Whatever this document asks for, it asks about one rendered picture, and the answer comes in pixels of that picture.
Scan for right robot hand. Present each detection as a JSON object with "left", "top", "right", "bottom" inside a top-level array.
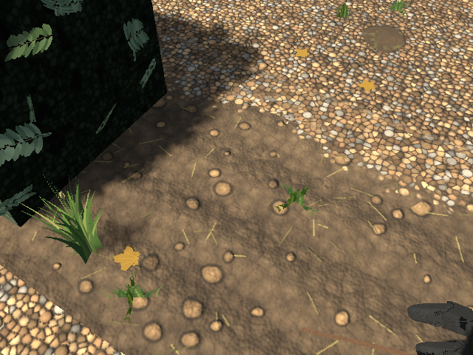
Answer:
[{"left": 407, "top": 301, "right": 473, "bottom": 355}]

